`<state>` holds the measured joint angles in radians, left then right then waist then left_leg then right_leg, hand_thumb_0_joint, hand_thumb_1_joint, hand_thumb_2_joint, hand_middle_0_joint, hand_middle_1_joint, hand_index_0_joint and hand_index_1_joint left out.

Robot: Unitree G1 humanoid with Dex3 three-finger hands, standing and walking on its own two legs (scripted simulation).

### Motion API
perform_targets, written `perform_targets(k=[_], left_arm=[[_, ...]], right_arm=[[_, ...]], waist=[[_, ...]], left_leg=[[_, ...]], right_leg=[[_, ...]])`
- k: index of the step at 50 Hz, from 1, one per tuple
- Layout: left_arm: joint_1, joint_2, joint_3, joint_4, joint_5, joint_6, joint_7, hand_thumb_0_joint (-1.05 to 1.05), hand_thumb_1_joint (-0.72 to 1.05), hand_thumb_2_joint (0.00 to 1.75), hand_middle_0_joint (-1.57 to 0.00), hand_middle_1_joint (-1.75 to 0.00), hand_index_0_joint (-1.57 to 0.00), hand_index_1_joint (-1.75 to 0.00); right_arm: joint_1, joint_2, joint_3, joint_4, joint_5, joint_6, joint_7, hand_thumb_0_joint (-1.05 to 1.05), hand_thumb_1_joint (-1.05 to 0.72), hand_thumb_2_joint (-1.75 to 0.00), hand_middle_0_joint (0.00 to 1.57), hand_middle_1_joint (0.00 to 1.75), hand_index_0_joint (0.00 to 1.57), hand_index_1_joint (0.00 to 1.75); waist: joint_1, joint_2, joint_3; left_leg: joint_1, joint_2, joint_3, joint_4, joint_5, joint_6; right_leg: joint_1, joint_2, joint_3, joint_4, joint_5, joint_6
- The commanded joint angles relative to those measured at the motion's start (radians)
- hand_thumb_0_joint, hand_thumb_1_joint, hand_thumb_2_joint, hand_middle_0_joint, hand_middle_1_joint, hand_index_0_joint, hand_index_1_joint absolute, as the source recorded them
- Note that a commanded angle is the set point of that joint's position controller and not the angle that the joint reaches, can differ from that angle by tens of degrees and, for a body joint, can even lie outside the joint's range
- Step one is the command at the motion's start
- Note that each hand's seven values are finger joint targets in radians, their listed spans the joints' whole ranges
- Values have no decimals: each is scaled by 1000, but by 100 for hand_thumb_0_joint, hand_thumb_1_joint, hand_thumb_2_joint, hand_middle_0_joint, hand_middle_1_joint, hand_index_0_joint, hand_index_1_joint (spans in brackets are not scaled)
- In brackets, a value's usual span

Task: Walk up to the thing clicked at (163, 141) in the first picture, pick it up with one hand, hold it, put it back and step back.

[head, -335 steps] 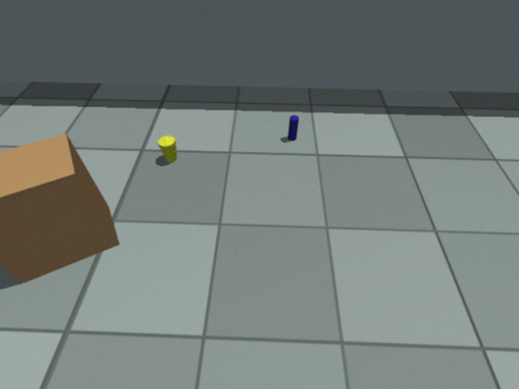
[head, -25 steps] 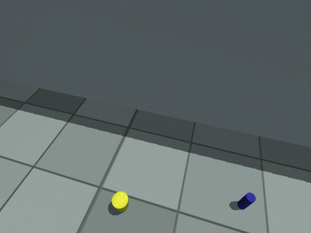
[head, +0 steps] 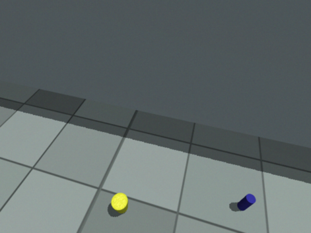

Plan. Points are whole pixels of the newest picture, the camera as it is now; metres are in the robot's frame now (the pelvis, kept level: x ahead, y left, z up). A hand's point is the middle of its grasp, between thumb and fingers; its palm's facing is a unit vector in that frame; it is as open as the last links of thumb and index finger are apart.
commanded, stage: stand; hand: left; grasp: from the side
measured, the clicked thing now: (121, 204) +0.39 +0.22 -0.72
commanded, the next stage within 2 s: go down in 1.20 s
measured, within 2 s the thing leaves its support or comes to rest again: neither
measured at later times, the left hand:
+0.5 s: hand out of the picture +0.07 +0.25 -0.16, palm faces -0.03 -0.94 -0.34, open 7.4 cm
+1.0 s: hand out of the picture +0.08 +0.25 -0.16, palm faces -0.02 -0.94 -0.34, open 7.4 cm
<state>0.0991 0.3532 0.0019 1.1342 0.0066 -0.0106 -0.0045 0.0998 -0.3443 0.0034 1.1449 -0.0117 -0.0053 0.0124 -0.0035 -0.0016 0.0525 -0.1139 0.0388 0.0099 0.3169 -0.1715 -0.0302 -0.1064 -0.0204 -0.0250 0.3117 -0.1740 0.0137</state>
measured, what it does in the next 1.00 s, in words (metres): stands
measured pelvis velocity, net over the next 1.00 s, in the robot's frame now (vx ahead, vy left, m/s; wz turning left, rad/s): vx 0.00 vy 0.00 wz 0.00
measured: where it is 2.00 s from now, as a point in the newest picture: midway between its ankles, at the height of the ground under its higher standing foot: outside the picture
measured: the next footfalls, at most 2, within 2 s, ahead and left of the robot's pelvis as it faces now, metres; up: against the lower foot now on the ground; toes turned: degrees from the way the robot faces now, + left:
none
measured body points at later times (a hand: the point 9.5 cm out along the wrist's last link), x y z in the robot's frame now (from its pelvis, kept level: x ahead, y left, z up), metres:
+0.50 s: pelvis +0.00 +0.00 +0.00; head +0.01 +0.00 +0.45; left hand +0.07 +0.30 -0.13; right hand +0.07 -0.30 -0.13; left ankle +0.00 +0.14 -0.75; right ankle +0.00 -0.13 -0.75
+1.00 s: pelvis +0.00 +0.00 +0.00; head +0.01 +0.00 +0.45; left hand +0.08 +0.30 -0.13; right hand +0.08 -0.30 -0.13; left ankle +0.00 +0.14 -0.75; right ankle +0.00 -0.13 -0.75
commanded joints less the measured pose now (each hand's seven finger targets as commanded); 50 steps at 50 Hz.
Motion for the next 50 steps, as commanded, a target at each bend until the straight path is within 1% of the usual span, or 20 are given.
perform_targets(k=[1,2,5,6,10,13,14,16,17,19,20,21,27,32,33,35,37,42,46,50], left_arm=[[-31,217,35,-64,1,-22,14,0,90,90,-20,-30,-20,-30],[-29,213,34,-63,0,-22,14,0,90,90,-20,-30,-20,-30],[-36,216,34,-62,1,-19,13,0,90,90,-20,-30,-20,-30],[-34,215,35,-63,3,-20,14,0,90,90,-20,-30,-20,-30],[-26,214,33,-65,2,-21,11,0,90,90,-20,-30,-20,-30],[-30,214,35,-63,4,-19,11,0,90,90,-20,-30,-20,-30],[-31,216,36,-63,4,-18,12,0,90,90,-20,-30,-20,-30],[-24,218,35,-61,3,-21,12,0,90,90,-20,-30,-20,-30],[-25,217,37,-63,3,-21,11,0,90,90,-20,-30,-20,-30],[-27,215,36,-63,1,-20,11,0,90,90,-20,-30,-20,-30],[-31,221,36,-67,3,-20,11,0,90,90,-20,-30,-20,-30],[-23,211,33,-64,1,-20,11,0,90,90,-20,-30,-20,-30],[-22,218,35,-64,3,-20,13,0,90,90,-20,-30,-20,-30],[-16,216,34,-64,1,-21,11,0,90,90,-20,-30,-20,-30],[-11,216,35,-62,1,-20,11,0,90,90,-20,-30,-20,-30],[-18,222,36,-61,-1,-20,11,0,90,90,-20,-30,-20,-30],[-16,221,36,-64,1,-20,12,0,90,90,-20,-30,-20,-30],[-15,216,36,-64,3,-18,12,0,90,90,-20,-30,-20,-30],[-19,217,36,-65,1,-18,12,0,90,90,-20,-30,-20,-30],[-14,214,36,-64,3,-19,13,0,90,90,-20,-30,-20,-30]], right_arm=[[-38,-213,-43,-62,2,-23,-18,0,-90,-90,20,30,20,30],[-33,-214,-43,-61,1,-22,-18,0,-90,-90,20,30,20,30],[-33,-212,-41,-62,2,-21,-18,0,-90,-90,20,30,20,30],[-35,-217,-44,-63,1,-20,-19,0,-90,-90,20,30,20,30],[-34,-215,-44,-64,2,-22,-17,0,-90,-90,20,30,20,30],[-38,-215,-44,-66,2,-22,-18,0,-90,-90,20,30,20,30],[-42,-217,-45,-70,4,-22,-18,0,-90,-90,20,30,20,30],[-38,-208,-43,-68,4,-20,-16,0,-90,-90,20,30,20,30],[-30,-219,-46,-67,2,-21,-17,0,-90,-90,20,30,20,30],[-33,-221,-45,-67,2,-22,-18,0,-90,-90,20,30,20,30],[-35,-215,-44,-68,1,-23,-18,0,-90,-90,20,30,20,30],[-34,-221,-45,-65,3,-22,-17,0,-90,-90,20,30,20,30],[-31,-217,-46,-68,1,-18,-17,0,-90,-90,20,30,20,30],[-29,-217,-43,-65,3,-21,-18,0,-90,-90,20,30,20,30],[-31,-216,-42,-65,3,-22,-18,0,-90,-90,20,30,20,30],[-27,-210,-39,-65,3,-22,-18,0,-90,-90,20,30,20,30],[-27,-219,-43,-66,2,-23,-19,0,-90,-90,20,30,20,30],[-26,-220,-43,-69,1,-22,-20,0,-90,-90,20,30,20,30],[-21,-214,-40,-67,2,-21,-19,0,-90,-90,20,30,20,30],[-30,-219,-43,-73,2,-18,-18,0,-90,-90,20,30,20,30]], waist=[[1,5,-104],[1,12,-93],[0,12,-71],[0,13,-87],[2,15,-80],[2,17,-73],[1,11,-79],[1,-6,-74],[-1,1,-89],[-1,15,-84],[0,7,-87],[2,18,-84],[-2,-1,-83],[1,23,-100],[3,22,-97],[3,5,-85],[4,10,-94],[4,6,-86],[1,4,-65],[4,5,-75]], left_leg=[[29,106,-77,-38,194,35],[19,101,-72,-46,154,33],[7,100,-75,-53,131,32],[18,104,-75,-51,125,36],[18,102,-76,-52,142,33],[13,99,-75,-60,104,36],[21,101,-78,-57,122,35],[21,101,-79,-56,115,36],[31,100,-75,-52,114,38],[30,99,-72,-51,116,36],[34,103,-76,-51,136,33],[33,103,-76,-47,140,36],[23,98,-74,-46,102,35],[38,101,-69,-39,143,38],[32,99,-71,-46,138,36],[31,102,-75,-52,160,34],[42,106,-74,-45,175,36],[35,103,-69,-47,156,37],[20,98,-70,-55,124,32],[27,102,-72,-48,118,39]], right_leg=[[30,-122,77,-30,191,-30],[17,-121,82,-43,154,-27],[12,-117,80,-46,117,-28],[15,-121,81,-44,117,-31],[11,-119,82,-45,127,-32],[0,-119,85,-49,98,-30],[3,-115,79,-44,106,-30],[0,-117,80,-50,103,-30],[2,-119,85,-48,109,-31],[-1,-119,88,-48,110,-31],[-2,-119,87,-40,122,-34],[3,-119,86,-44,126,-33],[-1,-117,87,-50,96,-31],[17,-123,92,-38,155,-35],[12,-119,89,-36,144,-33],[12,-119,88,-33,159,-35],[17,-117,84,-31,162,-34],[16,-120,88,-40,157,-34],[4,-116,88,-49,117,-32],[8,-119,86,-50,121,-33]])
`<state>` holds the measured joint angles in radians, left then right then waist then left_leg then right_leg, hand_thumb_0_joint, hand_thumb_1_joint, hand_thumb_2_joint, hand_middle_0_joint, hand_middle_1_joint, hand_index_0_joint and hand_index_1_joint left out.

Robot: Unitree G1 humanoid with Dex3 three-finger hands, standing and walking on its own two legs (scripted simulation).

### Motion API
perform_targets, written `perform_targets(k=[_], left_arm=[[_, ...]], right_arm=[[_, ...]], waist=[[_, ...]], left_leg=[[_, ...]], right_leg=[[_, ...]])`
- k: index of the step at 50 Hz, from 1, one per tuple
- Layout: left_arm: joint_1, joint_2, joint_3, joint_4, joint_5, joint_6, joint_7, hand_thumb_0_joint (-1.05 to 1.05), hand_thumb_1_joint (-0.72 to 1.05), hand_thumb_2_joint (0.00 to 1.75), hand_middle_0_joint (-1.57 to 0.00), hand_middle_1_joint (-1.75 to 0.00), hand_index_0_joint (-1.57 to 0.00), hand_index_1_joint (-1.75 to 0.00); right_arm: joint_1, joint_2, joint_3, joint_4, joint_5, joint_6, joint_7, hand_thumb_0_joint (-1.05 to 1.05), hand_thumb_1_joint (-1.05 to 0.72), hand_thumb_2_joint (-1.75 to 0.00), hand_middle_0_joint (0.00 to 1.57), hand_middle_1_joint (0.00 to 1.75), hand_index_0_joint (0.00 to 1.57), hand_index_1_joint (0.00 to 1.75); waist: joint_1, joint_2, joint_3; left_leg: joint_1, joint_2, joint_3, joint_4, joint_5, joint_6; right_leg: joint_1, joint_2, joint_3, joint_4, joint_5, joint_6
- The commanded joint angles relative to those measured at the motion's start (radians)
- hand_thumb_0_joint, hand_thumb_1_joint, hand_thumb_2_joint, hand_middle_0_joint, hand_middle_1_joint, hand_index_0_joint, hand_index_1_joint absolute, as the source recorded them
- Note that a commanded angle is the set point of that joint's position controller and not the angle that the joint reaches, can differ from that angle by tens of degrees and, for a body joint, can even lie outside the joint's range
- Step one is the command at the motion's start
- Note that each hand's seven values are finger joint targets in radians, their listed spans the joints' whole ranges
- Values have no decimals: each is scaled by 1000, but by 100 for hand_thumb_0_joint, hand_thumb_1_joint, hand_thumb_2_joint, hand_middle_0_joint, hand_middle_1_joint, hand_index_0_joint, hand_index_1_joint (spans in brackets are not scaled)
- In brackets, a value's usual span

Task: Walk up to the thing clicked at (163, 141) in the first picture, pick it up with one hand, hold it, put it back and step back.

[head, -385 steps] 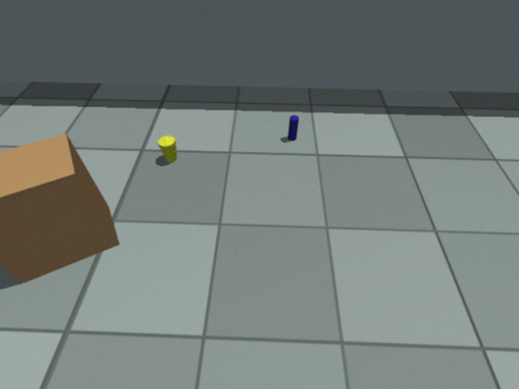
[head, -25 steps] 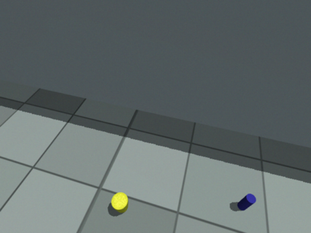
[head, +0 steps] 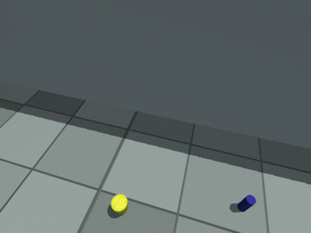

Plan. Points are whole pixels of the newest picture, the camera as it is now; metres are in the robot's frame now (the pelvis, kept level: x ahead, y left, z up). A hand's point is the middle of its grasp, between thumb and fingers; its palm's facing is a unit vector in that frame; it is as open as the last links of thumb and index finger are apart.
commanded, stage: stand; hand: left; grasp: from the side
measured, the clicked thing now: (120, 205) +0.39 +0.22 -0.72
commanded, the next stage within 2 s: go down in 0.20 s
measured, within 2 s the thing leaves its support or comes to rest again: neither
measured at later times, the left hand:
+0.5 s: hand out of the picture +0.14 +0.25 -0.17, palm faces +0.05 -0.95 -0.32, open 10.0 cm
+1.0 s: hand out of the picture +0.15 +0.28 -0.19, palm faces +0.08 -0.94 -0.32, open 17.1 cm
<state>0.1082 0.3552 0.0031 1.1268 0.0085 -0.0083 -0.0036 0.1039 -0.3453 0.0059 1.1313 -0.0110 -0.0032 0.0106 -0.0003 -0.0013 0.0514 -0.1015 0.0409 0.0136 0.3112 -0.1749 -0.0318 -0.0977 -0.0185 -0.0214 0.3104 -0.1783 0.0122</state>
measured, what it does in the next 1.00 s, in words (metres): lowers itself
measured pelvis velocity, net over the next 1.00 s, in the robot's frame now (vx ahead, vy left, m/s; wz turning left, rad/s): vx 0.00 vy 0.02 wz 0.01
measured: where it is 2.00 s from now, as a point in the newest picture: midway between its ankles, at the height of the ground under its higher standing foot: outside the picture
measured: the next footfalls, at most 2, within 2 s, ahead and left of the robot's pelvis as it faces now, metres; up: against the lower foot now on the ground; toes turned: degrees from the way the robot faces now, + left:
none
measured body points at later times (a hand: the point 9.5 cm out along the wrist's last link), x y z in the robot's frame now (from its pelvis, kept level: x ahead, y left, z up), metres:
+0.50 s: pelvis -0.01 +0.00 -0.01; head +0.05 +0.01 +0.43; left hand +0.14 +0.30 -0.14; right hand +0.09 -0.27 -0.14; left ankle +0.00 +0.14 -0.75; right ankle +0.00 -0.13 -0.75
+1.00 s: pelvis +0.00 +0.02 -0.07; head +0.07 +0.04 +0.38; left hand +0.14 +0.33 -0.17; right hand +0.16 -0.24 -0.15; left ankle +0.00 +0.14 -0.75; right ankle +0.00 -0.13 -0.75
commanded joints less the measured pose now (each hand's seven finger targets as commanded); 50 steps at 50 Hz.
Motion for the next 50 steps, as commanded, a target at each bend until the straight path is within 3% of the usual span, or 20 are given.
perform_targets(k=[1,14,15,16,17,18,19,20,21,23,25,26,28,32,37,40,42,43,46,50], left_arm=[[-27,218,36,-58,1,-22,12,0,90,90,-20,-30,-20,-30],[-22,218,37,-59,-2,-20,10,0,90,90,-20,-30,-20,-30],[-26,217,37,-60,1,-20,11,0,82,82,-18,-27,-17,-29],[-377,26,32,-411,-49,-113,26,0,74,74,-10,-19,-9,-21],[-450,99,59,-335,-45,-102,31,0,66,66,-2,-11,-1,-13],[-275,203,137,-168,-24,-62,41,0,58,58,-1,-4,-1,-5],[-192,204,157,-113,-14,-48,26,0,50,50,0,-7,0,-7],[-257,221,156,-152,6,-51,17,0,42,42,0,-7,-1,-7],[-293,265,184,-185,21,-59,11,0,34,34,-1,-8,-1,-7],[-149,233,206,-75,61,-35,-14,0,23,24,-1,-9,-2,-8],[-75,244,261,-138,77,-22,-23,0,13,20,-2,-10,-3,-9],[-66,229,257,-168,79,-9,-22,0,8,18,-3,-9,-4,-8],[-75,190,230,-218,79,35,-19,0,-2,17,-4,-12,-5,-10],[-71,186,237,-320,66,106,-20,0,-24,12,-5,-9,-5,-9],[-79,158,232,-462,47,132,-32,0,-47,7,-6,-9,-6,-9],[-18,152,245,-566,42,133,-37,0,-54,6,-7,-10,-7,-10],[21,189,276,-646,43,142,-34,0,-55,6,-8,-10,-7,-10],[27,184,266,-665,43,150,-35,0,-55,5,-8,-10,-8,-10],[94,197,289,-740,44,182,-33,0,-60,3,-9,-9,-8,-9],[149,167,277,-793,36,230,-36,0,-59,4,-8,-9,-8,-9]], right_arm=[[-28,-216,-46,-59,2,-21,-16,0,-90,-90,20,30,20,30],[-21,-217,-44,-58,0,-23,-16,0,-90,-90,20,30,20,30],[-26,-222,-47,-61,0,-22,-16,0,-95,-92,20,30,20,30],[-11,-44,-4,-341,69,-72,-37,0,-98,-92,20,30,20,30],[42,-74,-9,-287,73,-72,-47,0,-98,-93,20,30,20,30],[74,-107,-23,-268,68,-64,-53,0,-99,-93,20,30,20,30],[80,-106,-39,-295,66,-55,-51,0,-97,-92,20,30,20,30],[93,-107,-53,-317,57,-58,-56,0,-99,-93,20,30,20,30],[113,-104,-67,-328,55,-66,-64,0,-96,-92,20,30,20,30],[148,-102,-85,-349,37,-72,-58,0,-96,-92,20,30,20,30],[158,-94,-99,-394,29,-74,-50,0,-94,-91,20,30,20,30],[156,-87,-101,-422,28,-75,-50,0,-92,-90,20,30,20,30],[135,-79,-93,-460,34,-74,-49,0,-92,-90,20,30,20,30],[102,-76,-93,-539,41,-86,-48,0,-89,-89,20,30,20,30],[123,-67,-93,-578,37,-121,-53,0,-84,-88,20,30,20,30],[134,-62,-96,-607,35,-140,-57,0,-84,-88,20,30,20,30],[135,-61,-97,-622,35,-147,-65,0,-85,-89,20,30,20,30],[133,-63,-94,-628,35,-151,-68,0,-84,-88,20,30,20,30],[129,-57,-90,-640,33,-158,-79,0,-84,-88,20,30,20,30],[125,-49,-82,-663,29,-165,-93,0,-84,-88,20,30,20,30]], waist=[[-3,2,-83],[0,12,-71],[-3,17,-86],[-118,37,12],[-81,5,-38],[-57,-20,-30],[-28,-20,-37],[-33,-36,-110],[-24,-18,-194],[-20,-30,-244],[31,44,-343],[31,57,-356],[21,67,-288],[2,33,-252],[-23,15,-271],[-22,51,-321],[-15,79,-373],[-25,78,-365],[-14,101,-380],[-32,78,-354]], left_leg=[[20,100,-75,-42,129,40],[11,99,-77,-49,115,37],[20,102,-78,-42,133,40],[-122,-52,50,33,-20,41],[-116,-51,45,44,-33,47],[-157,-55,40,62,-45,47],[-184,-51,44,92,-28,43],[-183,-50,40,126,-1,47],[-175,-48,33,144,37,46],[-230,-52,22,224,87,44],[-230,-60,23,263,145,32],[-233,-62,20,265,152,29],[-267,-57,16,263,110,24],[-338,-41,5,305,35,27],[-405,-29,-8,396,-14,28],[-423,-23,-17,446,-11,25],[-412,-21,-19,474,33,24],[-423,-17,-27,481,39,22],[-437,-16,-32,515,71,20],[-492,-23,-25,556,31,28]], right_leg=[[7,-122,86,-44,132,-35],[-2,-119,87,-45,106,-34],[7,-120,84,-39,124,-35],[-215,5,10,10,40,-18],[-151,2,-3,12,12,-13],[-160,9,-14,23,-24,-19],[-170,11,-17,51,-26,-21],[-179,11,-12,82,3,-21],[-154,4,-10,117,57,-17],[-185,6,-11,197,114,-19],[-161,10,-9,252,150,-29],[-159,11,-11,259,150,-29],[-223,17,-15,252,93,-31],[-305,25,-25,290,4,-31],[-412,28,-32,388,-45,-26],[-455,27,-32,454,-44,-28],[-454,22,-28,481,-11,-29],[-473,24,-31,496,-12,-30],[-490,20,-30,522,3,-29],[-516,18,-28,536,-8,-23]])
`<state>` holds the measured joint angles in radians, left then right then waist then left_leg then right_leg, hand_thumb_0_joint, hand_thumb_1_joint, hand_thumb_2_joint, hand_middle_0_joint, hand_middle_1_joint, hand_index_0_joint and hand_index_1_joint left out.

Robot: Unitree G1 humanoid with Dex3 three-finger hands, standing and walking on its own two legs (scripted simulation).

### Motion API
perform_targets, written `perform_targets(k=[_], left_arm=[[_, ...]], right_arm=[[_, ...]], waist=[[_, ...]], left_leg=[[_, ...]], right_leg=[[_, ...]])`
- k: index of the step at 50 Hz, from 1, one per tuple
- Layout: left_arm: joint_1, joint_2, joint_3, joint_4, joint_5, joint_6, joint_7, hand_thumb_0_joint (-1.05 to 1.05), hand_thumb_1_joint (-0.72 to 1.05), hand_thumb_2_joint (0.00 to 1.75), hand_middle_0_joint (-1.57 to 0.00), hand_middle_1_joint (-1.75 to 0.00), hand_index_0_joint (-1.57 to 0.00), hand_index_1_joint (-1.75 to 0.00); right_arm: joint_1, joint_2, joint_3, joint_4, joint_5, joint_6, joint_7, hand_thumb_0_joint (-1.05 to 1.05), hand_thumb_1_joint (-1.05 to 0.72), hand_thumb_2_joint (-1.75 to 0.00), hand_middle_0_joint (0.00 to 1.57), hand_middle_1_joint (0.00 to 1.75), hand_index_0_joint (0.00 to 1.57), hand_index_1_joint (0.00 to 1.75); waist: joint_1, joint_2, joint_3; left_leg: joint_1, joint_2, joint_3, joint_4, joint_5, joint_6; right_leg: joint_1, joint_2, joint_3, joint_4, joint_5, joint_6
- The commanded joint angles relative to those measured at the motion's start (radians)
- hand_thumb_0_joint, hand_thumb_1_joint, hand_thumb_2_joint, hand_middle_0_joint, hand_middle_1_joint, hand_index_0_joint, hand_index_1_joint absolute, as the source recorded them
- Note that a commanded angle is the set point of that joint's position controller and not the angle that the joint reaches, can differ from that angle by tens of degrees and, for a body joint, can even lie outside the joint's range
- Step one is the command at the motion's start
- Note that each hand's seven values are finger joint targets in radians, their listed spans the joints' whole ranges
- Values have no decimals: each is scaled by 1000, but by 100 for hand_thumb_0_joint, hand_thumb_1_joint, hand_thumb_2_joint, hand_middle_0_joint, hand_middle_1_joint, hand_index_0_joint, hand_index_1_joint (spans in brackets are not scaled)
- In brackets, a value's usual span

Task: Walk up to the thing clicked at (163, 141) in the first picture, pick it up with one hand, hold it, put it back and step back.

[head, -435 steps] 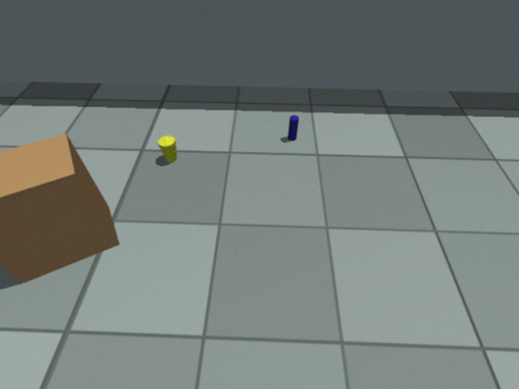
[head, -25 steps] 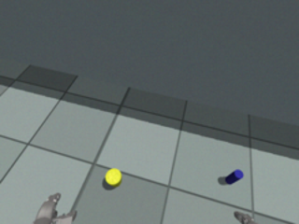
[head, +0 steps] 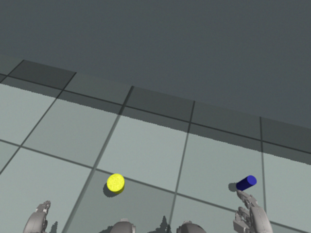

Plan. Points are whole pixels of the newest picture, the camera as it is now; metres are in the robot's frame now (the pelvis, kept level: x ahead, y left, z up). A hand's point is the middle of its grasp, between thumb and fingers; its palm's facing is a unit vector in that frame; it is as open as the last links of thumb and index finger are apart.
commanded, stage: go down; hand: left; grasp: from the side
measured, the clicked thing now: (117, 185) +0.39 +0.20 -0.65
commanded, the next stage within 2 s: none
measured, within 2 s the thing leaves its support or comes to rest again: neither
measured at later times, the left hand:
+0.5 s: hand out of the picture +0.13 +0.27 -0.15, palm faces +0.10 -0.94 -0.31, open 17.3 cm
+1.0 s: hand (60, 203) +0.24 +0.33 -0.26, palm faces +0.14 -0.97 -0.20, open 17.1 cm
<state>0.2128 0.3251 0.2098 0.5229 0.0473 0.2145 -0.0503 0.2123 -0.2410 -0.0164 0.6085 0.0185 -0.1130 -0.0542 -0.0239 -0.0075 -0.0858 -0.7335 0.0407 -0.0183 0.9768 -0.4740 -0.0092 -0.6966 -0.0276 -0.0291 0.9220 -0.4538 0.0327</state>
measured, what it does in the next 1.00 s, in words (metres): lowers itself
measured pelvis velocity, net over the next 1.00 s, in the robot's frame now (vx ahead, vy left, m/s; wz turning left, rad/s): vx -0.06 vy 0.00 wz -0.04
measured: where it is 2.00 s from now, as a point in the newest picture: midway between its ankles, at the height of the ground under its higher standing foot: outside the picture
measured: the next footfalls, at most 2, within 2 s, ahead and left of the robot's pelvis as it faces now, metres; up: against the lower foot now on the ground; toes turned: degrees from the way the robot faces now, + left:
none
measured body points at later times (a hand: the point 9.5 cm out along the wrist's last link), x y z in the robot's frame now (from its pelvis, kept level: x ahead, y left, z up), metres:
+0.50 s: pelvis -0.02 +0.00 -0.04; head +0.08 +0.03 +0.40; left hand +0.13 +0.32 -0.13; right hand +0.16 -0.24 -0.12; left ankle +0.00 +0.12 -0.68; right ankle +0.00 -0.14 -0.68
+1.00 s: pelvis -0.06 +0.00 -0.19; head +0.12 +0.03 +0.22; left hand +0.22 +0.38 -0.25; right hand +0.11 -0.27 -0.30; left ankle +0.00 +0.12 -0.68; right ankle +0.00 -0.14 -0.68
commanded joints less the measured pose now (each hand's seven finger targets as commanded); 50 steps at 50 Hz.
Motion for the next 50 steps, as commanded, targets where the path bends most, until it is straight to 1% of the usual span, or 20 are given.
perform_targets(k=[1,9,13,17,21,22,24,26,29,30,33,35,36,40,42,43,44,45,46,50], left_arm=[[42,201,74,-214,-4,15,9,0,-59,5,-8,-9,-8,-10],[116,184,82,-304,-26,41,-7,0,-58,5,-8,-8,-8,-9],[129,211,116,-360,-33,30,-7,0,-59,5,-8,-8,-8,-9],[171,198,123,-363,-43,22,-10,0,-54,8,-7,-8,-6,-9],[192,203,143,-350,-52,5,-15,0,-51,7,-6,-6,-6,-7],[169,211,144,-400,-54,-7,-19,0,-51,8,-7,-7,-6,-7],[144,218,149,-366,-57,-21,-27,0,-49,8,-6,-6,-6,-7],[21,252,176,-363,-64,-63,-32,0,-51,9,-6,-7,-6,-8],[-124,272,204,-204,-87,-159,-68,0,-53,8,-6,-7,-5,-7],[-192,302,226,-192,-97,-204,-86,0,-51,9,-6,-7,-6,-8],[-213,341,254,-121,-126,-325,-166,0,-54,10,-6,-11,-6,-11],[-252,398,291,-132,-135,-389,-211,0,-52,10,-5,-12,-5,-11],[-253,392,290,-110,-141,-410,-231,0,-50,9,-5,-10,-5,-10],[-317,450,371,-10,-163,-470,-268,0,-49,12,-5,-11,-4,-11],[-281,451,399,58,-174,-480,-282,0,-50,11,-5,-11,-5,-11],[-243,424,391,114,-181,-478,-294,0,-50,12,-5,-11,-4,-11],[-312,488,430,31,-187,-496,-302,0,-49,12,-5,-10,-4,-11],[-247,460,419,158,-186,-489,-317,0,-49,12,-5,-10,-4,-11],[-358,519,451,36,-201,-513,-331,0,-49,12,-4,-10,-4,-11],[-495,579,491,53,-223,-585,-370,0,-45,14,-3,-10,-3,-10]], right_arm=[[15,-153,-58,-142,-2,-60,-31,0,-84,-88,20,30,20,30],[12,-143,-54,-186,-9,-82,-43,0,-86,-89,20,30,20,30],[8,-142,-55,-200,-12,-92,-42,0,-87,-89,20,30,20,30],[7,-134,-53,-216,-14,-92,-43,0,-89,-90,20,30,20,30],[7,-137,-57,-209,-15,-97,-37,0,-90,-90,20,30,20,30],[-2,-135,-56,-231,-13,-100,-38,0,-90,-90,20,30,20,30],[5,-141,-59,-213,-14,-102,-37,0,-91,-90,20,30,20,30],[-7,-144,-54,-216,-15,-115,-39,0,-91,-90,20,30,20,30],[-24,-152,-52,-183,-18,-140,-34,0,-93,-91,20,30,20,30],[-19,-158,-56,-178,-18,-149,-34,0,-96,-91,20,30,20,30],[-12,-180,-63,-167,-19,-170,-27,0,-93,-91,20,30,20,30],[-3,-198,-66,-150,-21,-171,-25,0,-92,-90,20,30,20,30],[-2,-203,-65,-141,-21,-167,-25,0,-91,-90,20,30,20,30],[-8,-234,-57,-113,-17,-141,-15,0,-89,-90,20,30,20,30],[-9,-238,-54,-103,-15,-127,-9,0,-88,-90,20,30,20,30],[-16,-240,-52,-102,-14,-122,-6,0,-87,-89,20,30,20,30],[-8,-247,-56,-92,-17,-116,-3,0,-88,-90,20,30,20,30],[-17,-246,-53,-97,-15,-111,0,0,-88,-90,20,30,20,30],[-7,-244,-51,-89,-15,-107,2,0,-87,-90,20,30,20,30],[-17,-243,-48,-68,-21,-106,4,0,-89,-90,20,30,20,30]], waist=[[-8,96,-223],[-18,95,-255],[-5,128,-280],[-9,98,-281],[3,101,-267],[3,124,-288],[-10,108,-271],[-29,104,-252],[-42,72,-195],[-45,73,-237],[-26,88,-325],[-1,156,-423],[7,181,-456],[46,227,-528],[59,197,-533],[57,175,-548],[65,186,-583],[55,140,-575],[58,154,-624],[25,102,-631]], left_leg=[[134,-20,5,-101,327,6],[74,-14,-14,-29,349,7],[47,-9,-32,-7,352,2],[-6,-20,-16,30,305,10],[-53,-19,-25,38,236,9],[-43,-19,-25,42,241,9],[-74,-17,-28,57,209,10],[-126,-17,-25,100,160,16],[-285,-21,-18,197,18,26],[-311,-22,-17,230,3,29],[-379,-26,-24,302,-60,29],[-354,-20,-45,319,-36,16],[-347,-19,-52,334,-9,10],[-357,-7,-95,387,40,-1],[-396,-9,-97,410,43,2],[-409,-10,-95,437,89,5],[-416,-15,-87,465,120,6],[-450,-19,-79,488,123,14],[-473,-21,-67,528,165,18],[-593,-25,-38,618,100,34]], right_leg=[[71,26,-21,-66,263,-45],[2,30,-32,12,261,-47],[-33,32,-38,59,241,-51],[-40,33,-32,66,235,-47],[-89,34,-34,93,167,-51],[-91,32,-32,101,171,-53],[-123,33,-31,115,146,-52],[-177,30,-26,140,117,-49],[-325,26,-13,220,0,-48],[-358,23,-7,252,-12,-49],[-434,17,14,336,-75,-51],[-484,13,16,399,-58,-55],[-515,14,8,435,-35,-58],[-665,22,-28,563,-15,-66],[-666,25,-33,585,-8,-67],[-674,25,-33,601,23,-68],[-672,25,-31,613,37,-70],[-674,25,-29,614,35,-70],[-661,24,-23,632,73,-70],[-671,28,-5,661,34,-60]])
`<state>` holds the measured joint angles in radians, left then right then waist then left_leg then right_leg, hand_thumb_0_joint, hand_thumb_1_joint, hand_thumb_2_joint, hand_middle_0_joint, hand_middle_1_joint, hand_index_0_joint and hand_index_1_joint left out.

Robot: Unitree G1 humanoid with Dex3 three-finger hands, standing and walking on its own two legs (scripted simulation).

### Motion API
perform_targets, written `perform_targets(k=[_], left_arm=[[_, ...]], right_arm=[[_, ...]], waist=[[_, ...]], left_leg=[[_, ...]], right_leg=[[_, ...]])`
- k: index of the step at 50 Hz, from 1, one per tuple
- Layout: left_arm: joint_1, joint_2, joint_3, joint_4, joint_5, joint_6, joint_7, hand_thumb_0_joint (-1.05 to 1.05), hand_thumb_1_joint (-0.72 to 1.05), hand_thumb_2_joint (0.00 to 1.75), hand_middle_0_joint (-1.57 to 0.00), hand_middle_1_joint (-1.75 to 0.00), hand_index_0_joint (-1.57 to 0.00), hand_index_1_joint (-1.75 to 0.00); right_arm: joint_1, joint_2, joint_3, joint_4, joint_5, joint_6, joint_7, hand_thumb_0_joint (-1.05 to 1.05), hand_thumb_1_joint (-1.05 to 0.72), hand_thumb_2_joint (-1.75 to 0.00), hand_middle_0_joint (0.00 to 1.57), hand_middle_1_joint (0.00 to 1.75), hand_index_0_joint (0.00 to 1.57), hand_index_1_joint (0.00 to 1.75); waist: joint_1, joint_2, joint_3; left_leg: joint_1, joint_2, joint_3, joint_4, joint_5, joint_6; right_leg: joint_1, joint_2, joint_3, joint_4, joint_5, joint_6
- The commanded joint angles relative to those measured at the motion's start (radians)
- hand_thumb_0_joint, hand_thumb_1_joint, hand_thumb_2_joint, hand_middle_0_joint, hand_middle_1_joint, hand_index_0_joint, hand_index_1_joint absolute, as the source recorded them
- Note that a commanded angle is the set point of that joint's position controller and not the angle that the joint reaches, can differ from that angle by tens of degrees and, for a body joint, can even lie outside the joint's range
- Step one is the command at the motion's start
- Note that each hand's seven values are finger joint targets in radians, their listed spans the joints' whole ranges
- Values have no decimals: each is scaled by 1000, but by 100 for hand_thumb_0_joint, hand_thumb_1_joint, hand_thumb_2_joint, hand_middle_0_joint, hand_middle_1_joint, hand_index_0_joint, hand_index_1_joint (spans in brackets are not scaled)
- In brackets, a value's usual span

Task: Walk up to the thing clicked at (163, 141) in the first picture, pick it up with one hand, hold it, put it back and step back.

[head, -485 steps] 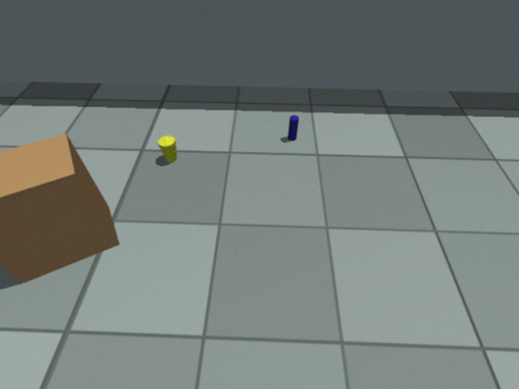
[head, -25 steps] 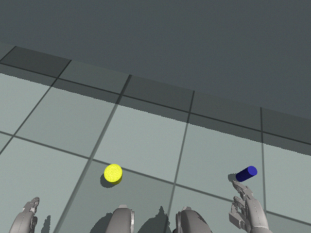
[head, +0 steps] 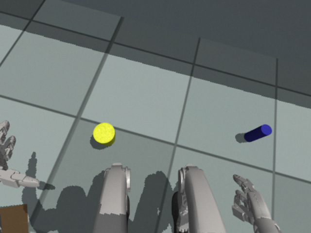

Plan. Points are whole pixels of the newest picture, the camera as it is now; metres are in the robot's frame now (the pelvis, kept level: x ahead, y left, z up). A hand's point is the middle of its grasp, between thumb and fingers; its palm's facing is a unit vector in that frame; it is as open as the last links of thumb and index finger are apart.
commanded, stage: go down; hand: left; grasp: from the side
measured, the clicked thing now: (106, 136) +0.44 +0.22 -0.46
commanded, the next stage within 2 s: approach in 1.30 s
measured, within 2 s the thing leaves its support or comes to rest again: neither
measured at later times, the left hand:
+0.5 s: hand (22, 144) +0.33 +0.38 -0.12, palm faces +0.18 -0.97 -0.13, open 17.1 cm
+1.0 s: hand (25, 139) +0.35 +0.39 -0.15, palm faces +0.17 -0.98 -0.09, open 17.4 cm
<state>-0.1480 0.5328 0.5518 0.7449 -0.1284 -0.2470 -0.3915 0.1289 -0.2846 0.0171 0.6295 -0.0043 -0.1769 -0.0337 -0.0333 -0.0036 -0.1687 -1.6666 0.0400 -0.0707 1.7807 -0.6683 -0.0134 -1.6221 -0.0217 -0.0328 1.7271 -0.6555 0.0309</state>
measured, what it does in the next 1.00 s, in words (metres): lowers itself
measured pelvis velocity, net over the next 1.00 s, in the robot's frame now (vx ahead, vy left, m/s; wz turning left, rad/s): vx -0.04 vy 0.00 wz -0.05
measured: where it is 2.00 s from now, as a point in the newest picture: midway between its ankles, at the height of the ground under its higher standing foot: (150, 226)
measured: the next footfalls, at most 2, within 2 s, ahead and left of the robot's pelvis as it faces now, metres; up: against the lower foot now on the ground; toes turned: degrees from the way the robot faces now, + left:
none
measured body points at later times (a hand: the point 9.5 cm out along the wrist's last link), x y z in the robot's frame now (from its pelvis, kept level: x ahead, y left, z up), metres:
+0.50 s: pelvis -0.02 +0.00 -0.09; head +0.18 +0.05 +0.31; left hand +0.32 +0.43 -0.11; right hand +0.14 -0.28 -0.20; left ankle +0.06 +0.12 -0.50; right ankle +0.06 -0.14 -0.50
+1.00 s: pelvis -0.04 +0.00 -0.14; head +0.17 +0.06 +0.25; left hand +0.34 +0.44 -0.14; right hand +0.11 -0.28 -0.24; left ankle +0.06 +0.12 -0.50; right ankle +0.06 -0.14 -0.50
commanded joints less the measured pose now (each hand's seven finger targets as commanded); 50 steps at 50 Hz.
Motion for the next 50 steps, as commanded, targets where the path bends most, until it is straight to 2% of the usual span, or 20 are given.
perform_targets(k=[1,3,4,6,7,10,12,13,14,15,18,19,21,24,26,30,34,39,46,50], left_arm=[[-178,361,150,-140,-53,-141,-40,0,-45,13,-3,-11,-3,-11],[-264,397,154,-138,-58,-171,-66,0,-41,13,-3,-10,-3,-10],[-269,401,157,-80,-55,-178,-80,0,-40,14,-3,-11,-3,-10],[-278,423,169,-18,-57,-188,-106,0,-42,12,-3,-10,-3,-9],[-301,440,174,-31,-58,-195,-119,0,-42,12,-3,-9,-3,-9],[-322,472,186,26,-58,-193,-152,0,-44,11,-4,-9,-4,-9],[-333,520,222,35,-62,-194,-164,0,-46,9,-4,-8,-4,-8],[-294,532,234,68,-66,-191,-168,0,-46,9,-4,-9,-4,-9],[-351,550,240,0,-72,-199,-174,0,-46,9,-4,-9,-4,-9],[-294,547,248,75,-71,-191,-177,0,-46,9,-4,-9,-4,-8],[-360,586,273,0,-80,-200,-190,0,-45,10,-4,-9,-4,-9],[-331,562,257,42,-80,-199,-198,0,-45,9,-4,-8,-4,-8],[-381,558,255,20,-87,-204,-206,0,-47,9,-4,-9,-4,-9],[-399,565,265,31,-92,-210,-222,0,-51,9,-4,-8,-4,-8],[-450,552,244,30,-93,-216,-237,0,-50,8,-4,-7,-4,-7],[-481,581,254,67,-90,-220,-249,0,-53,8,-4,-8,-4,-8],[-505,646,281,69,-87,-221,-252,0,-51,8,-4,-8,-4,-7],[-509,656,298,92,-96,-220,-263,0,-51,9,-3,-8,-3,-8],[-554,676,298,99,-92,-213,-280,0,-52,9,-4,-8,-3,-8],[-575,702,308,86,-95,-218,-286,0,-54,8,-4,-8,-4,-8]], right_arm=[[66,-205,-83,-83,2,-43,-18,0,-90,-90,20,30,20,30],[67,-215,-86,-68,-4,-49,-22,0,-90,-90,20,30,20,30],[73,-212,-78,-58,-5,-48,-24,0,-90,-90,20,30,20,30],[70,-216,-68,-55,-6,-48,-23,0,-89,-90,20,30,20,30],[77,-218,-66,-49,-9,-46,-23,0,-89,-90,20,30,20,30],[78,-234,-58,-48,-9,-41,-21,0,-89,-90,20,30,20,30],[78,-237,-52,-43,-9,-37,-20,0,-90,-90,20,30,20,30],[75,-239,-47,-44,-10,-36,-20,0,-90,-90,20,30,20,30],[70,-239,-46,-41,-8,-35,-19,0,-90,-90,20,30,20,30],[71,-245,-41,-39,-9,-35,-18,0,-91,-90,20,30,20,30],[74,-256,-43,-33,-7,-30,-17,0,-91,-90,20,30,20,30],[61,-257,-40,-27,-8,-29,-17,0,-91,-90,20,30,20,30],[75,-257,-40,-22,-10,-30,-17,0,-91,-91,20,30,20,30],[76,-265,-39,-14,-13,-29,-15,0,-92,-91,20,30,20,30],[76,-272,-42,-9,-19,-30,-13,0,-92,-91,20,30,20,30],[80,-279,-38,0,-21,-29,-9,0,-92,-91,20,30,20,30],[79,-287,-30,-7,-23,-27,-6,0,-91,-91,20,30,20,30],[81,-293,-22,-3,-25,-24,-4,0,-91,-91,20,30,20,30],[81,-298,-13,-3,-25,-19,-1,0,-92,-91,20,30,20,30],[91,-300,-7,0,-27,-20,2,0,-92,-91,20,30,20,30]], waist=[[15,96,-537],[5,122,-540],[-4,113,-525],[5,118,-514],[16,132,-541],[19,145,-537],[35,147,-544],[47,127,-534],[45,155,-575],[46,149,-554],[52,198,-586],[49,218,-554],[25,208,-563],[21,210,-556],[5,242,-552],[0,217,-521],[10,212,-538],[9,217,-550],[-2,240,-512],[-7,241,-541]], left_leg=[[321,-23,10,-168,260,40],[292,-21,17,-133,229,41],[263,-22,16,-125,201,41],[232,-20,12,-119,142,37],[232,-20,21,-101,156,36],[206,-16,5,-106,83,32],[172,-17,11,-86,66,33],[144,-18,16,-78,66,35],[153,-18,20,-61,81,35],[154,-19,18,-54,112,33],[189,-13,2,-35,160,28],[200,-9,-7,-35,174,24],[173,-11,-5,-5,183,26],[175,-10,-8,22,205,28],[177,-8,-16,31,191,24],[120,-7,-21,45,107,27],[82,-10,-19,59,53,30],[63,-16,-2,100,99,31],[48,-11,-17,120,71,30],[32,-16,-11,145,94,30]], right_leg=[[208,24,-3,-127,208,-61],[175,24,3,-109,189,-59],[160,24,2,-103,166,-59],[125,25,0,-88,117,-62],[133,24,7,-83,124,-62],[76,29,-18,-45,73,-66],[82,29,-19,-31,55,-64],[94,30,-18,-27,51,-62],[97,29,-16,-14,65,-63],[83,30,-24,5,91,-66],[19,30,-37,56,128,-72],[-14,31,-42,77,136,-74],[-12,29,-43,89,148,-73],[-47,29,-46,109,160,-74],[-86,27,-48,133,152,-76],[-118,27,-56,152,102,-71],[-111,28,-62,171,64,-67],[-120,28,-60,200,96,-69],[-191,29,-71,236,80,-70],[-178,28,-72,252,92,-71]])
